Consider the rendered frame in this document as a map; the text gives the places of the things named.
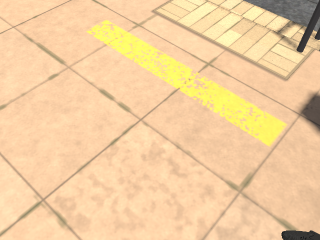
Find robot right hand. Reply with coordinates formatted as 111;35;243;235
281;230;320;240

